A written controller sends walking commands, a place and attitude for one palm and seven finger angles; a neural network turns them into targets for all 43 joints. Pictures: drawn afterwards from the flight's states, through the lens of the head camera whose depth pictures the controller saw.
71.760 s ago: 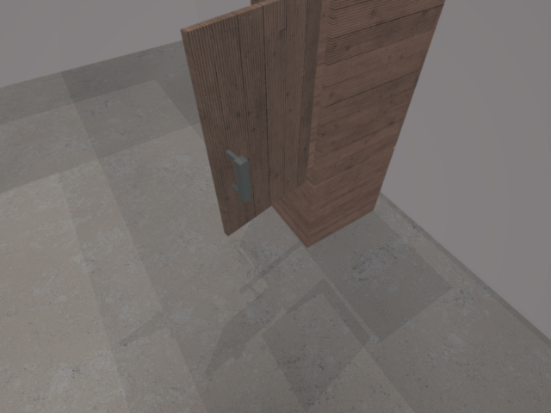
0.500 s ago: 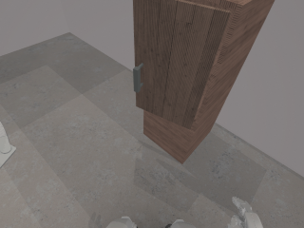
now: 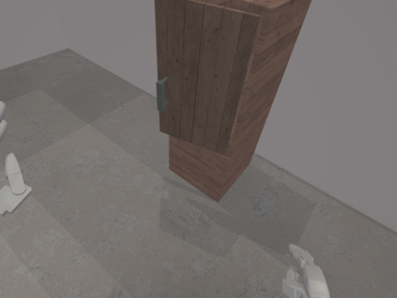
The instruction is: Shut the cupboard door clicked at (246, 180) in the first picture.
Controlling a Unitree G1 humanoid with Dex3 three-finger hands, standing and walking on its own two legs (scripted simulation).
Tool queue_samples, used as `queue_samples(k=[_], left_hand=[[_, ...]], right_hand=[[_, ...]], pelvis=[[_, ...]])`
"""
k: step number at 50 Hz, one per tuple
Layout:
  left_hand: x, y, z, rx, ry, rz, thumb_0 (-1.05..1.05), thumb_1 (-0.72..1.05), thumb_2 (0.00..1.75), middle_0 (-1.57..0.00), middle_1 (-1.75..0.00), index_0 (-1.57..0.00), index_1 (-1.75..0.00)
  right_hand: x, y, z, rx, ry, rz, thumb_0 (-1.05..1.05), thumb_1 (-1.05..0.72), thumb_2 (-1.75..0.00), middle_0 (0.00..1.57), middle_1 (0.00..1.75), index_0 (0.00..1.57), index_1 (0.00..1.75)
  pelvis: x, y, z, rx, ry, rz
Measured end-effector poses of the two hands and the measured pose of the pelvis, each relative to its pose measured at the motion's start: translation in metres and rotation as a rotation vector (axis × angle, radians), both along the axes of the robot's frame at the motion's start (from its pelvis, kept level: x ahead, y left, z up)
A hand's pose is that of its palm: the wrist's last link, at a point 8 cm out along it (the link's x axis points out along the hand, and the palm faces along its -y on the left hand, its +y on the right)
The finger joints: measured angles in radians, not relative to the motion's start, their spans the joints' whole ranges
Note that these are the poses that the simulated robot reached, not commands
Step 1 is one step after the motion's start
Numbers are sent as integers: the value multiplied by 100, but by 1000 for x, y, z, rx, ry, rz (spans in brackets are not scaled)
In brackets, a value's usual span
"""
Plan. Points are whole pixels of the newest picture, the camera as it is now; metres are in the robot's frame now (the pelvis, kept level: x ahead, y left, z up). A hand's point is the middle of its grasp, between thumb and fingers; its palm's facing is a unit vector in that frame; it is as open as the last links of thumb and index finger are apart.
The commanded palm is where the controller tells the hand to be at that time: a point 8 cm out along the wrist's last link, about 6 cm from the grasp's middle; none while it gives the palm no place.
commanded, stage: stop stepping back and stand still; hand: left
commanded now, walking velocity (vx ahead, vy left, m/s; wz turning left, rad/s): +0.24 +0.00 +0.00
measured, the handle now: (163, 93) +0.87 +0.16 -0.09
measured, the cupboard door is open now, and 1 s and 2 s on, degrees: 14 14 14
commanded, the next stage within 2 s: let the arm hang, fingers relaxed in 1.28 s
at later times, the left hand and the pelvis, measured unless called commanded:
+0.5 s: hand out of the picture +0.11 +0.28 +0.19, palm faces +0.45 -0.82 -0.36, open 7.4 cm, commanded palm +0.04 +0.32 +0.19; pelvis -0.11 +0.02 +0.01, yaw -1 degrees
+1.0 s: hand out of the picture +0.09 +0.30 +0.18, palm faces +0.46 -0.79 -0.40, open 7.4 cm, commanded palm +0.02 +0.34 +0.19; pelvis -0.12 +0.04 +0.00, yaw +0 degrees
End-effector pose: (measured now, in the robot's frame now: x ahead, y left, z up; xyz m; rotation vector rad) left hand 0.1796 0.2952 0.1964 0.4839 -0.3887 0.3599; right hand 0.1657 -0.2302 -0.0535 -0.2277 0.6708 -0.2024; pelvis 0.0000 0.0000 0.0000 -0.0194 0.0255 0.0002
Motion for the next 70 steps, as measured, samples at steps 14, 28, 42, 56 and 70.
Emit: queue_samples(k=[14, 28, 42, 56, 70], left_hand=[[-107, 26, -13, -20, 65, 113, 1, 89, 90, -21, -30, -21, -30], [-131, 9, 9, 52, 76, 13, 2, 89, 90, -21, -30, -20, -30], [-161, 41, -13, -66, 154, 215, 1, 89, 90, -21, -30, -21, -30], [-118, 42, 16, 105, 68, 50, 1, 89, 90, -21, -30, -21, -30], [-148, 64, -22, 14, 235, 103, 1, 89, 90, -21, -30, -21, -30]], right_hand=[[-133, -24, -17, -96, 178, -69, 1, -91, -90, 20, 30, 20, 30], [-159, 43, -18, 113, 50, -8, 1, -90, -90, 21, 30, 20, 30], [-172, 0, -23, -26, 166, -9, 1, -90, -90, 21, 30, 20, 30], [-124, 46, -11, 55, 45, 10, 1, -91, -90, 20, 30, 20, 30], [-149, 56, -24, 54, 125, 18, 1, -91, -90, 21, 30, 20, 30]], pelvis=[[-61, 14, 0, -13, -59, -22], [-116, 15, 5, 2, -52, -19], [-128, 27, 15, 55, -9, 10], [-111, 40, 6, 10, -9, 0], [-127, 57, 6, 11, -19, 5]])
